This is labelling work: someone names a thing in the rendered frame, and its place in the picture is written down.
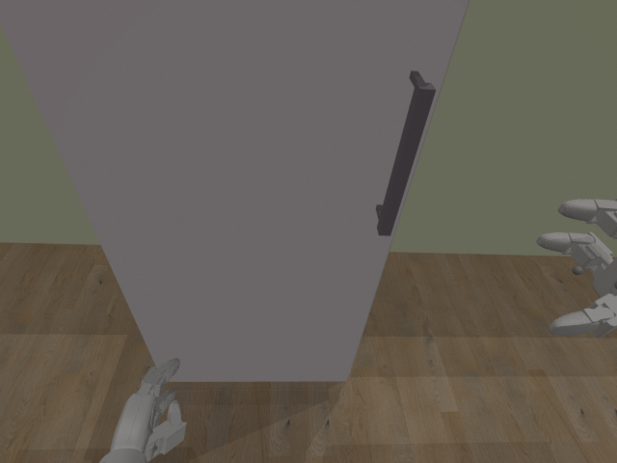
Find right robot hand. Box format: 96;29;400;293
536;198;617;339

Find handle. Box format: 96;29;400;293
376;70;436;236

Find left robot hand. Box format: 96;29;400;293
110;358;186;463

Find fridge door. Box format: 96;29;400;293
0;0;469;382

